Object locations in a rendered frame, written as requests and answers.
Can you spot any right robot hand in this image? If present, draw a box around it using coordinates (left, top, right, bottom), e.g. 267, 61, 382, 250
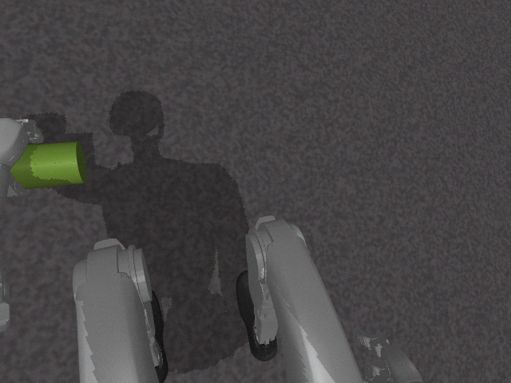
355, 331, 424, 383

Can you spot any bottle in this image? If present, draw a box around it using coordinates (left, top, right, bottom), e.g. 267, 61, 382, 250
10, 142, 86, 189

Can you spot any left robot foot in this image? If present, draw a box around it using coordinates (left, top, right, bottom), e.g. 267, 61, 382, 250
151, 290, 168, 383

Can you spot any left robot hand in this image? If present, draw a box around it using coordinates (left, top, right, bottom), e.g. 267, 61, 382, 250
0, 118, 44, 197

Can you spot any right robot foot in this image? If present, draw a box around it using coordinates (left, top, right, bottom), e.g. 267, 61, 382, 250
236, 270, 277, 361

